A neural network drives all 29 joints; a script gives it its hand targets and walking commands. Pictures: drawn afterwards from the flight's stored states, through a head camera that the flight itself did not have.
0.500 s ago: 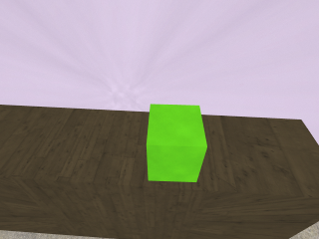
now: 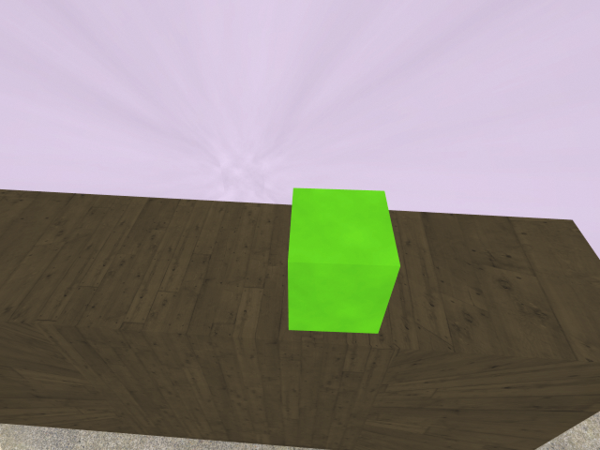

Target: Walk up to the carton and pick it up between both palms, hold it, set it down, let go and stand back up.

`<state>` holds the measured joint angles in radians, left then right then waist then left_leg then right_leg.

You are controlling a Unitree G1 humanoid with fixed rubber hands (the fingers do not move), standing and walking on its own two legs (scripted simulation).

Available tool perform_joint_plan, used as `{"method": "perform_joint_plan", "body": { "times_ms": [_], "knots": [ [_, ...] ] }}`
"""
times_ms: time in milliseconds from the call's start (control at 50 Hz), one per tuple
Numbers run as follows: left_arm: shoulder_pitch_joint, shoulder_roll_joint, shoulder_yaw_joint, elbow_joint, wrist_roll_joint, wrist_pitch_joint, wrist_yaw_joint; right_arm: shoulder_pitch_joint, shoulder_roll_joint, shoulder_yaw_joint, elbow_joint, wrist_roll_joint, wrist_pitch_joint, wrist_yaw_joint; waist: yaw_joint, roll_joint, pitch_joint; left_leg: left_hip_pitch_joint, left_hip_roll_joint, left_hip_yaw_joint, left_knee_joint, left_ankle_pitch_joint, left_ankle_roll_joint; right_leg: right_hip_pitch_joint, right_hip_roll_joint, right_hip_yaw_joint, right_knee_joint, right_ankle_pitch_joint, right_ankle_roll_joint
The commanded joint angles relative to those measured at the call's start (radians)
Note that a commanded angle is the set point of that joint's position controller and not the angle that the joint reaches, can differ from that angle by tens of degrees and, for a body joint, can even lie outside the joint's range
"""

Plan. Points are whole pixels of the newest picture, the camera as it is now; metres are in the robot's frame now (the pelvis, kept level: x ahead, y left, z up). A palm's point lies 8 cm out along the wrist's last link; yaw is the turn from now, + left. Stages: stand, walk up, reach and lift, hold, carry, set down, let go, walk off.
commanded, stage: stand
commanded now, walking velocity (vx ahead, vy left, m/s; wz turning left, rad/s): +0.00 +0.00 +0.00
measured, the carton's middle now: (336, 261) +0.45 -0.06 -0.02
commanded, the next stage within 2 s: none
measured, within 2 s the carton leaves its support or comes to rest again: neither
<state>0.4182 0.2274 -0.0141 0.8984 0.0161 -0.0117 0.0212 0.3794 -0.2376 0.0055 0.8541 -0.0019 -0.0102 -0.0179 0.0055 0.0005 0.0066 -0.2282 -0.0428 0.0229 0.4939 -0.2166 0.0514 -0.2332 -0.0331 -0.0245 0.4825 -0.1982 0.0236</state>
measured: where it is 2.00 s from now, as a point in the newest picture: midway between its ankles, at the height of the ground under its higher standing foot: outside the picture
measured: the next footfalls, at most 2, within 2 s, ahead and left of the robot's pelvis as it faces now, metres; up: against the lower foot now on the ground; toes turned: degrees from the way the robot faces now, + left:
none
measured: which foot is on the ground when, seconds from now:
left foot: down 0.00-1.00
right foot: down 0.00-1.00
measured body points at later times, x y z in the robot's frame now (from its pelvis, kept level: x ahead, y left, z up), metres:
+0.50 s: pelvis +0.02 -0.01 +0.00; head +0.01 -0.01 +0.45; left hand +0.02 +0.23 -0.15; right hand +0.04 -0.26 -0.14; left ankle +0.03 +0.09 -0.74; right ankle +0.04 -0.13 -0.74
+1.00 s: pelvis +0.03 -0.01 +0.00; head +0.02 -0.01 +0.45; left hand +0.02 +0.22 -0.15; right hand +0.04 -0.25 -0.14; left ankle +0.03 +0.09 -0.74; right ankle +0.04 -0.14 -0.74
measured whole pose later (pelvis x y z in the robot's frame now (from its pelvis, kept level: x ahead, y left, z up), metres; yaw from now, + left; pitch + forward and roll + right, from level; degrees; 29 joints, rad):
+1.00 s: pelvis +0.03 -0.01 +0.00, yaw +0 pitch -2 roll +0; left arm 0.35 0.19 -0.02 1.01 0.00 -0.01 0.04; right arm 0.35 -0.19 0.01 0.98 0.00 -0.01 -0.04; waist 0.00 0.00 0.02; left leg -0.18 -0.03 0.00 0.44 -0.23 0.03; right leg -0.18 -0.02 -0.03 0.44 -0.22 0.01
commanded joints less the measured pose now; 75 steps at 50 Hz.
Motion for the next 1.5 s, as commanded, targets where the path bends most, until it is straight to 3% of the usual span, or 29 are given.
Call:
{"method": "perform_joint_plan", "body": {
  "times_ms": [0, 540, 1480],
  "knots": [
    [0.044, 0.116, 0.027, -0.043, -0.001, -0.017, 0.008, 0.027, -0.134, -0.036, -0.058, 0.0, -0.017, -0.009, -0.004, 0.007, 0.095, -0.119, 0.133, -0.178, -0.199, -0.217, -0.022, -0.011, -0.052, 0.098, -0.094, -0.103, -0.02],
    [0.017, 0.093, 0.021, 0.036, -0.011, -0.009, 0.021, 0.034, -0.088, -0.02, 0.036, 0.004, -0.015, -0.022, -0.003, -0.004, 0.075, -0.039, 0.128, -0.145, -0.157, -0.009, -0.033, 0.018, -0.073, 0.104, -0.12, 0.002, -0.03],
    [0.001, 0.057, 0.017, 0.127, -0.014, -0.003, 0.032, 0.028, -0.047, -0.017, 0.137, 0.006, -0.014, -0.036, -0.002, -0.001, 0.08, -0.005, 0.132, -0.14, -0.175, 0.039, -0.039, 0.043, -0.076, 0.088, -0.14, 0.031, -0.027]
  ]
}}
